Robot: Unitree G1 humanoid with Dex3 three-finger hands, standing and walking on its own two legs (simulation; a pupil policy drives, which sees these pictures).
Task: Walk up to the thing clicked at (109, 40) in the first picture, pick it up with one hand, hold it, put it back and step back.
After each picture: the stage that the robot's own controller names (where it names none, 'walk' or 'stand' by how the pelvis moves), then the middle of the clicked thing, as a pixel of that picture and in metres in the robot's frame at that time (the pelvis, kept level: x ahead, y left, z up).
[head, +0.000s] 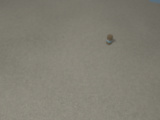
stand; (109, 39) +1.49 -0.35 -0.72
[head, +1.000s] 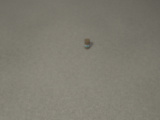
walk; (87, 44) +1.39 +0.02 -0.70
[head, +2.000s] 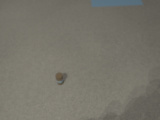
walk; (59, 78) +0.86 +0.26 -0.71
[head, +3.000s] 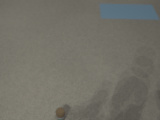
walk; (60, 114) +0.50 +0.18 -0.69
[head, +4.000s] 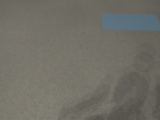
stand; out of the picture +0.36 +0.18 -0.71
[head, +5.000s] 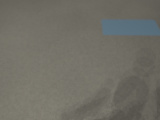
stand; out of the picture +0.36 +0.16 -0.72
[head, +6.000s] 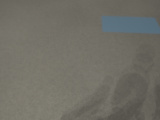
stand; out of the picture +0.36 +0.17 -0.72
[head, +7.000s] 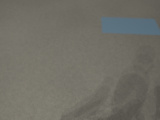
stand; out of the picture +0.36 +0.18 -0.73
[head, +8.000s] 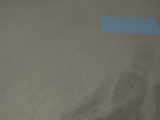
stand; out of the picture +0.35 +0.18 -0.73
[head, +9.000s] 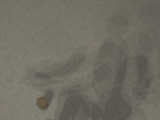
go down; (42, 103) +0.39 +0.20 -0.58
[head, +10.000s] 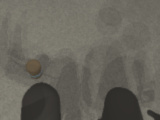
go down; (34, 69) +0.43 +0.24 -0.32
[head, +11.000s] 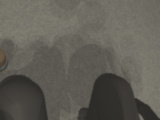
close in; out of the picture +0.41 +0.27 -0.24
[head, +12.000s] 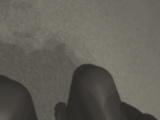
close; out of the picture +0.40 +0.29 -0.21
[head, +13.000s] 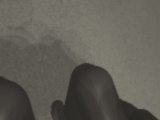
close; out of the picture +0.39 +0.30 -0.22
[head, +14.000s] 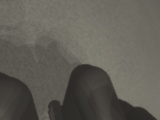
lift; out of the picture +0.37 +0.29 -0.23
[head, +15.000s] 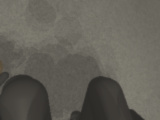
lift; out of the picture +0.34 +0.28 -0.14
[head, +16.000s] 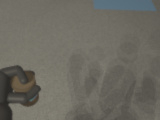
lift; (26, 89) +0.33 +0.19 +0.02
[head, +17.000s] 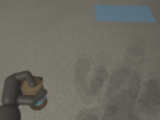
hold; (35, 94) +0.32 +0.17 +0.00
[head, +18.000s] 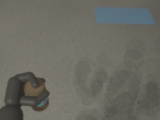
hold; (37, 95) +0.32 +0.17 -0.01
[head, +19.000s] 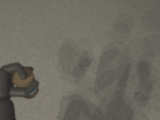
crouch; (26, 84) +0.36 +0.19 -0.06
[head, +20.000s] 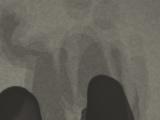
lower; out of the picture +0.47 +0.28 -0.10
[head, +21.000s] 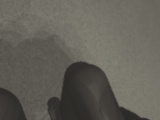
lower; out of the picture +0.42 +0.31 -0.22
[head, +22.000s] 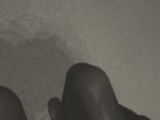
lower; out of the picture +0.42 +0.31 -0.22
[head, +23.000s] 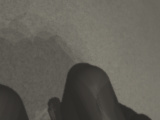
lower; out of the picture +0.41 +0.31 -0.22
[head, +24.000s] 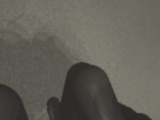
lower; out of the picture +0.41 +0.31 -0.22
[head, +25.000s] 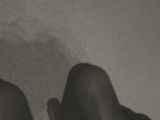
open; out of the picture +0.40 +0.29 -0.23
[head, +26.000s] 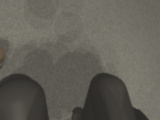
stand; out of the picture +0.42 +0.27 -0.25
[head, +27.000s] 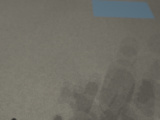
stand; out of the picture +0.38 +0.17 -0.63
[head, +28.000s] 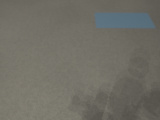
stand; out of the picture +0.40 +0.19 -0.67
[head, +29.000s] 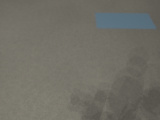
stand; out of the picture +0.38 +0.18 -0.67
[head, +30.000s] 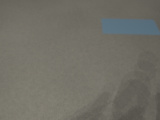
stand; out of the picture +0.41 +0.17 -0.72
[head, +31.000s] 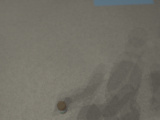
walk; (62, 107) +0.49 +0.18 -0.70
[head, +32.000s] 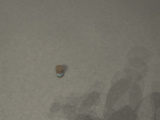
walk; (59, 71) +0.80 +0.17 -0.69
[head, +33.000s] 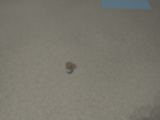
stand; (69, 67) +1.04 +0.17 -0.71
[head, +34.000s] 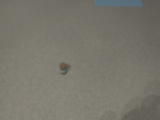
stand; (63, 68) +1.00 +0.19 -0.72
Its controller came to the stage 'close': yes
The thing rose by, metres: 0.70
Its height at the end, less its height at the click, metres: +0.00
